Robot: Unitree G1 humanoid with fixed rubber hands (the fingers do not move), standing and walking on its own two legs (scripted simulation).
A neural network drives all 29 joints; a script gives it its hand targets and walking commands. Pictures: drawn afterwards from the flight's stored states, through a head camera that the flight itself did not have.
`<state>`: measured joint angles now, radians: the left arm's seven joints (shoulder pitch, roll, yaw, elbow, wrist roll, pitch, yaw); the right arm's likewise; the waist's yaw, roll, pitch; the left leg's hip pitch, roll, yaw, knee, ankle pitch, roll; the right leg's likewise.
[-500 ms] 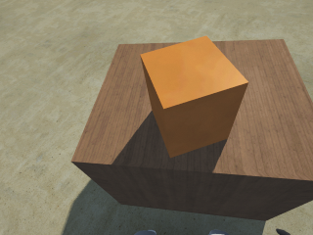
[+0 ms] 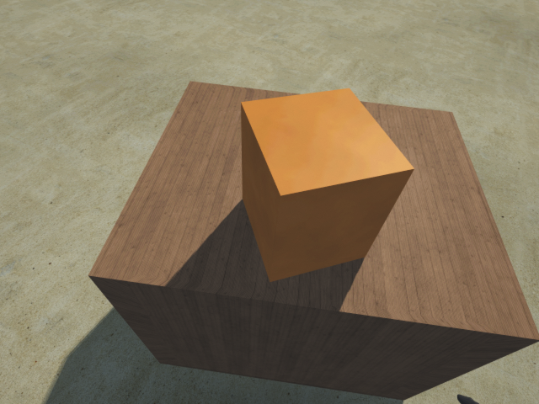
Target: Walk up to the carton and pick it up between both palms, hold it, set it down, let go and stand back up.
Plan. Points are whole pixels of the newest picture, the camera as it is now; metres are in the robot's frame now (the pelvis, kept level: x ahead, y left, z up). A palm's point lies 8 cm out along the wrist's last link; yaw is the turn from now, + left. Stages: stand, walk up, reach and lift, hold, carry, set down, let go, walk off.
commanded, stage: walk up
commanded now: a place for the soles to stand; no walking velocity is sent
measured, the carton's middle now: (308, 187) +0.48 -0.05 +0.03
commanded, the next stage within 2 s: none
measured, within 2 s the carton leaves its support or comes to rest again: neither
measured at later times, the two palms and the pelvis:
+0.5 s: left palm out of the picture +0.08 +0.32 -0.11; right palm out of the picture +0.06 -0.31 -0.08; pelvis -0.02 +0.01 +0.00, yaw -1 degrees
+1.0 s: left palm out of the picture +0.07 +0.32 -0.09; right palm out of the picture +0.06 -0.30 -0.10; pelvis -0.02 +0.01 +0.00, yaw -1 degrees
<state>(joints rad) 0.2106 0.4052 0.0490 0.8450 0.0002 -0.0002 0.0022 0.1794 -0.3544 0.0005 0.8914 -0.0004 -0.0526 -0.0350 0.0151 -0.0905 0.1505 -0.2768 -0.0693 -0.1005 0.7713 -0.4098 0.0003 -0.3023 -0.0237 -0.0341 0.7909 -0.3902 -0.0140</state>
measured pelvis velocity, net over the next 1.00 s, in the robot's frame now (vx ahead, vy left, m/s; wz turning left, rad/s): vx -0.02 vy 0.01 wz -0.02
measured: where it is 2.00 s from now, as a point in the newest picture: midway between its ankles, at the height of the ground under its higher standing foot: outside the picture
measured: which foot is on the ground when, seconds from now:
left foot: up 0.00-0.26, down 0.28-1.00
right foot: down 0.00-0.32, up 0.34-0.54, down 0.56-1.00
